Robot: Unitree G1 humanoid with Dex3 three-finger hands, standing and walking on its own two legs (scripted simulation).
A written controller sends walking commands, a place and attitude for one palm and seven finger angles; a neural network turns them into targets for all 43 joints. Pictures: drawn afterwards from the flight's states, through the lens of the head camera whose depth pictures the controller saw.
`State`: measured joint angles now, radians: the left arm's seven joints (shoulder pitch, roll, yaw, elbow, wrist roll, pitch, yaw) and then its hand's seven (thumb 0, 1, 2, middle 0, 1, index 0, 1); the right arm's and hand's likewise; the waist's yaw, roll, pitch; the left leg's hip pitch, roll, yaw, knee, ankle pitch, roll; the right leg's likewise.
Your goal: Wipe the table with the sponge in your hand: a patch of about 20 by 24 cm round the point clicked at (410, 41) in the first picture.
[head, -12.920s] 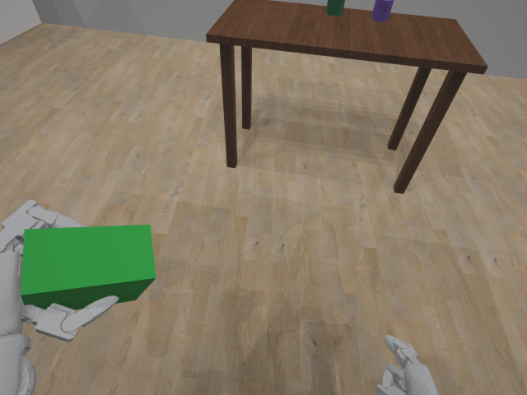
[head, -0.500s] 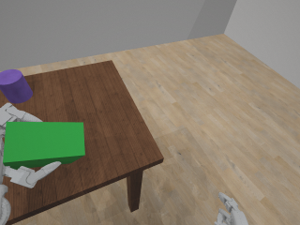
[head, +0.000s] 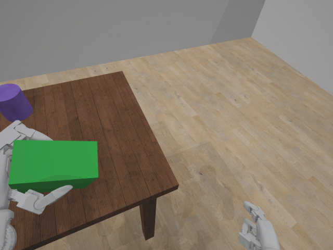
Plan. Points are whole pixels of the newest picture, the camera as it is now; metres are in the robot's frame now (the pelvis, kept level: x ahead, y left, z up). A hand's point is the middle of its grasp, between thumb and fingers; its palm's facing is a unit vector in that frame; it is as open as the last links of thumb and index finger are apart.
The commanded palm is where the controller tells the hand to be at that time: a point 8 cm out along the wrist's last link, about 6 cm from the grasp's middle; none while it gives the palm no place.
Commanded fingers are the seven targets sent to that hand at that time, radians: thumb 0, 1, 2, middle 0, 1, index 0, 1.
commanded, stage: come to a stop and stand still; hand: left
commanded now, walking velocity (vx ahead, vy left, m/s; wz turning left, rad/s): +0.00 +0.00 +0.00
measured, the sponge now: (67, 167) +0.23 +0.21 +0.14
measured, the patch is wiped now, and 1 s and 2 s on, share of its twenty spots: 0.00 0.00 0.00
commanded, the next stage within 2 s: look again from close up in 0.08 s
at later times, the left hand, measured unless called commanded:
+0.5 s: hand (61, 170) +0.22 +0.22 +0.13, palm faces +0.24 -0.87 -0.43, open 10.5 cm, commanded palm +0.16 +0.27 +0.17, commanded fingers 0.00 0.10 1.30 -1.20 -1.60 -1.20 -1.60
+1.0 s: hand (29, 185) +0.18 +0.25 +0.15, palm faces +0.34 -0.83 -0.44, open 10.5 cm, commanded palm +0.12 +0.28 +0.17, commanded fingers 0.00 0.10 1.30 -1.20 -1.60 -1.20 -1.60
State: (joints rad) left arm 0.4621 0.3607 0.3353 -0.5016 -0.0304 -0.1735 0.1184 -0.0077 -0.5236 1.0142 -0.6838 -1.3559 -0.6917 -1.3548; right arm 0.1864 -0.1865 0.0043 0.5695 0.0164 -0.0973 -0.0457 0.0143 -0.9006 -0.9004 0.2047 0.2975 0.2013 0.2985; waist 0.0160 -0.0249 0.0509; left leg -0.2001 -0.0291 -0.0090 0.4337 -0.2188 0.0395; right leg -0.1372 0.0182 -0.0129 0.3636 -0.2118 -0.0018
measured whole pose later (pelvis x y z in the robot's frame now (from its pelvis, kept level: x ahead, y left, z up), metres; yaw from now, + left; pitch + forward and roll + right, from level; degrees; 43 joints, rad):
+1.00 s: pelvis -0.04 +0.00 -0.01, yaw -1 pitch +1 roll -2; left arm 0.44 0.39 0.38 -0.56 -0.03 -0.19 0.09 -0.01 -0.52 1.02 -0.68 -1.35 -0.69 -1.35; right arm 0.11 -0.18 0.04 0.54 0.00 -0.11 -0.03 0.01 -0.90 -0.90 0.21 0.30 0.20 0.30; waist 0.06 -0.02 0.12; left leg -0.34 -0.01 0.01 0.51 -0.19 0.04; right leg -0.29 0.03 0.00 0.44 -0.18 0.00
